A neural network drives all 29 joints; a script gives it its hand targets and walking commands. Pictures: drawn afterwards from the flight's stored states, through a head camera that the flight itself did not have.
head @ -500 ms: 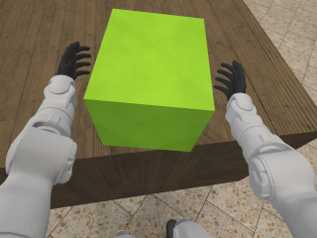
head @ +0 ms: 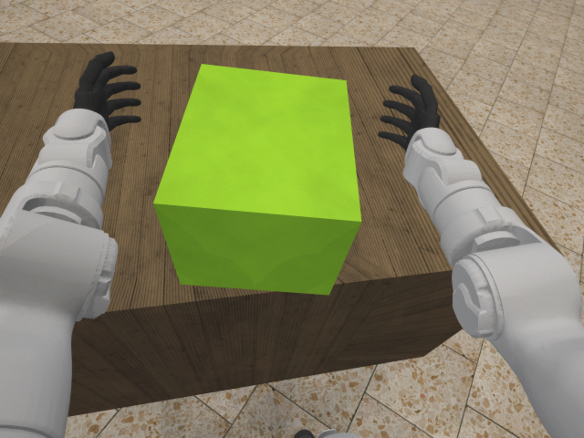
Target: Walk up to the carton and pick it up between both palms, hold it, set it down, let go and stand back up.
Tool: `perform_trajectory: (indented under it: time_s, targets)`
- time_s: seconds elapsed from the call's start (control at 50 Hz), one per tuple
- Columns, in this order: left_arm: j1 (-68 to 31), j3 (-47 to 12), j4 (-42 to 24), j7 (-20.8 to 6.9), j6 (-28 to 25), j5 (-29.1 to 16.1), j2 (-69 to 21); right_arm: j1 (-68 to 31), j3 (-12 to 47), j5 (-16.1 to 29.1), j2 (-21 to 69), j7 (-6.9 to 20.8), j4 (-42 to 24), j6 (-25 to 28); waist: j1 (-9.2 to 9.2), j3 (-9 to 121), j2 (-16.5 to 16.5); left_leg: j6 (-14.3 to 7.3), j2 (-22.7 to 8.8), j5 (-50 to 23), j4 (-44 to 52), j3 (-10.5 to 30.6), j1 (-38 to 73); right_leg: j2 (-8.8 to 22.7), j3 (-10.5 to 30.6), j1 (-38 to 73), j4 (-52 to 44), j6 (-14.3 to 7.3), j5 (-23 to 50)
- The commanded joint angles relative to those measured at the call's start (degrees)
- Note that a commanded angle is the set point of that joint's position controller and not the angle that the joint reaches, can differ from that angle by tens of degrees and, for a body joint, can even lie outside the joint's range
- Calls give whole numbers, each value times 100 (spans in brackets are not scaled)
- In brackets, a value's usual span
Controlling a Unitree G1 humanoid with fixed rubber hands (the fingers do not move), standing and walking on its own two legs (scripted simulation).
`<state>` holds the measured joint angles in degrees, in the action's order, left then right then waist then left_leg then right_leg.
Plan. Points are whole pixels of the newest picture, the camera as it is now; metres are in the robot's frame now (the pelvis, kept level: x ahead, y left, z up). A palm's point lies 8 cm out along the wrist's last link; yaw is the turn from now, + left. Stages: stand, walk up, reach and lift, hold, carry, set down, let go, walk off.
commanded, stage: set down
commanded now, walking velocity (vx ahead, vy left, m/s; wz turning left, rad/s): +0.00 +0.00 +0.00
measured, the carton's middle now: (265, 179) +0.51 -0.03 +0.03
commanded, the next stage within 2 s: none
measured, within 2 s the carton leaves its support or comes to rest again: neither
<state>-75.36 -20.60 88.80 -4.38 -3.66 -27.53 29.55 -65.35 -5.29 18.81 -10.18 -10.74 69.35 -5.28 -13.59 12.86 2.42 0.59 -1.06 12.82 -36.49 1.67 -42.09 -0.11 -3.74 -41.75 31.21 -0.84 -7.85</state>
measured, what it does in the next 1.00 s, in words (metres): stands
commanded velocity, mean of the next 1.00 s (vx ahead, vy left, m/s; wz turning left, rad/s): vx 0.00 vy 0.00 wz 0.00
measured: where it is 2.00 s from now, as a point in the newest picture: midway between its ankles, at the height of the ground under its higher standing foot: outside the picture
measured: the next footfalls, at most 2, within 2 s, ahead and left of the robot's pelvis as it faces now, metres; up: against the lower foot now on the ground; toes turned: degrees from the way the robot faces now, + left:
none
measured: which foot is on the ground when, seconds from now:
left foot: down 0.00-1.00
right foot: down 0.00-1.00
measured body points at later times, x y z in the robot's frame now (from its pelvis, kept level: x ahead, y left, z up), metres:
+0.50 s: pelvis +0.02 +0.01 +0.02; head +0.06 +0.03 +0.47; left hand +0.51 +0.18 +0.14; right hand +0.43 -0.23 +0.13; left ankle +0.04 +0.12 -0.72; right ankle +0.06 -0.11 -0.72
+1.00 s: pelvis +0.04 +0.03 +0.03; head +0.06 +0.04 +0.47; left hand +0.45 +0.23 +0.10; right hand +0.38 -0.22 +0.10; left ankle +0.04 +0.12 -0.72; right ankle +0.06 -0.11 -0.72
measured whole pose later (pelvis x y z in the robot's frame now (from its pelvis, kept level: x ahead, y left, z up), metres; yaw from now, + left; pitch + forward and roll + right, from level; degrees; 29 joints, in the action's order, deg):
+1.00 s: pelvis +0.04 +0.03 +0.03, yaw -3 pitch +2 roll -2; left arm -31.2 -1.2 39.0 -7.0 8.2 -17.0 25.2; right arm -23.8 -4.0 17.8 -9.9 -12.8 31.9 -3.8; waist -4.0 0.0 0.6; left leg -1.4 -0.8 14.4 -26.5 -1.2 -14.3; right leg -0.4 -0.4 -13.7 18.0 1.3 -6.5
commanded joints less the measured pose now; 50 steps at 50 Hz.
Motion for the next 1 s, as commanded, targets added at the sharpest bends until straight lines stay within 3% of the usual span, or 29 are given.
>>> perform_trajectory:
  time_s: [0.0,0.06,0.1,0.14,0.16,0.24,0.3,0.32,0.36,0.4,0.42,0.46,0.52,0.54,0.56,0.6,0.62,0.68,0.7,0.74,0.76,0.8,0.82,0.84,0.86,0.9,0.94,0.96,0.98]
  targets:
    - [-3216,130,-996,-5,-94,41,746,-2683,-179,-65,-1131,-96,-1091,92,2,3708,-1512,246,235,-752,506,-35,2528,-6,68,1921,-385,-74,1286]
    - [-3180,250,-1250,-17,-1,139,766,-2581,-137,-75,-1035,-115,-1244,23,57,3763,-1622,294,204,-1064,555,-32,2947,-40,19,1876,-530,-75,1231]
    - [-3024,329,-1312,-27,69,163,802,-2503,-136,-64,-1069,-152,-1275,-6,27,3708,-1542,301,179,-1239,577,-34,3165,-40,9,1859,-636,-65,1275]
    - [-2837,469,-1335,-47,160,174,867,-2407,-118,-115,-1069,-194,-1396,-21,140,3657,-1338,275,182,-1201,632,-33,3099,-59,65,2220,-680,-41,1394]
    - [-2728,453,-1465,-61,166,232,695,-2311,-158,-68,-1098,-235,-1418,22,127,3627,-1478,290,179,-1234,632,-19,3208,-56,67,2184,-656,-59,1431]
    - [-2336,841,-1786,-95,278,501,851,-2011,29,-29,-974,-287,-1763,14,268,3507,-1351,278,221,-1593,698,-99,3165,-41,115,2672,-723,-7,1918]
    - [-1494,1220,-2140,-190,390,742,864,-1123,118,8,-890,-376,-1979,38,342,3237,-1074,246,253,-1746,801,-117,3255,-61,176,3292,-832,9,2295]
    - [-1615,1147,-2126,-209,356,710,837,-1231,93,-38,-842,-379,-1996,29,287,3165,-1093,237,234,-1647,828,-144,3241,-59,167,3188,-822,-12,2174]
    - [-1652,1294,-2638,-180,298,748,927,-1248,126,-2,-907,-354,-2416,112,479,3174,-1219,283,271,-1704,846,-175,3270,-62,112,3169,-849,42,1942]
    - [-1408,1420,-2850,-148,276,669,1024,-1088,88,-19,-855,-339,-2799,172,434,3147,-883,217,296,-1604,907,-197,3298,-99,116,3151,-908,39,1813]
    - [-1286,1431,-2952,-138,232,708,951,-928,52,-73,-768,-331,-2842,171,444,3124,-940,225,265,-1555,900,-188,3457,-108,97,3150,-963,4,1776]
    - [-1066,1477,-3225,-134,298,755,984,-739,199,-15,-805,-283,-2918,120,600,2933,-978,230,264,-1588,908,-214,3506,-125,149,3205,-971,26,1669]
    - [-603,1712,-3391,-168,333,704,1115,-431,345,27,-726,-315,-3513,132,787,2750,-581,116,288,-1386,943,-239,3356,-79,207,3518,-1004,69,1646]
    - [-500,1675,-3451,-203,357,644,1080,-265,307,10,-678,-343,-3550,92,656,2661,-505,128,285,-1396,936,-254,3279,-79,178,3573,-969,73,1706]
    - [-446,1780,-3586,-193,354,731,1061,-197,278,-51,-655,-337,-3517,78,733,2612,-577,111,286,-1406,954,-277,3293,-106,190,3622,-918,82,1682]
    - [101,1865,-3976,-228,386,803,998,349,206,-82,-666,-394,-3805,213,694,2742,-653,197,303,-1737,907,-299,3521,-116,186,3770,-962,56,2016]
    - [-339,1868,-4132,-187,393,828,1094,51,165,-32,-645,-396,-3925,182,741,2632,-921,195,298,-1633,887,-296,3490,-65,189,3556,-1008,52,1782]
    - [179,1813,-4609,-159,455,776,856,589,62,-112,-757,-339,-4017,255,601,2521,-937,257,187,-2088,856,-228,4076,-217,73,3171,-1064,-1,1623]
    - [405,1919,-4763,-178,491,752,972,730,82,-46,-809,-294,-4213,273,740,2519,-923,278,161,-2364,785,-213,4250,-213,105,3136,-1054,-4,1668]
    - [556,1876,-4681,-167,563,772,778,913,91,-99,-792,-273,-4011,259,686,2236,-888,260,111,-2263,860,-181,4282,-237,37,2932,-1117,-46,1362]
    - [951,1981,-4941,-192,622,844,847,1286,77,-80,-812,-284,-4124,273,768,2152,-887,270,100,-2493,857,-168,4430,-216,114,3181,-1174,-33,1527]
    - [1397,2084,-5248,-259,768,1006,682,1748,-44,-82,-891,-300,-4154,369,627,1977,-1015,367,27,-3218,855,-128,4801,-291,21,3050,-1217,-76,1666]
    - [1390,2159,-5351,-272,815,1018,745,1696,-6,-81,-954,-278,-4199,373,763,1882,-1102,393,20,-3292,854,-145,4836,-293,77,3004,-1261,-102,1480]
    - [1264,2114,-5557,-256,877,1044,697,1630,-77,-60,-920,-270,-4178,373,717,1804,-1200,427,8,-3210,904,-180,4856,-298,56,2954,-1323,-117,1440]
    - [1714,2171,-5798,-298,949,1096,694,2112,-57,-98,-931,-284,-4402,410,709,1697,-1124,440,31,-3295,932,-192,5002,-334,39,3092,-1350,-98,1532]
    - [1555,2207,-5951,-224,924,1001,715,1854,-119,-97,-838,-204,-4660,384,812,1592,-1083,409,21,-2722,1037,-178,4685,-281,57,3012,-1379,-148,997]
    - [2173,2231,-6179,-252,983,1039,554,2284,-119,-150,-867,-178,-4939,411,772,1549,-954,373,48,-2971,1092,-190,4716,-303,60,3270,-1362,-124,1335]
    - [2550,2301,-6271,-270,978,1086,454,2699,59,-139,-687,-153,-4991,417,893,1327,-937,352,51,-3071,1118,-198,4697,-323,96,3474,-1371,-139,1438]
    - [2185,2312,-6317,-284,1014,1035,625,2300,-43,-239,-853,-159,-4983,389,887,1298,-847,325,30,-2913,1133,-225,4671,-325,137,3355,-1373,-101,1260]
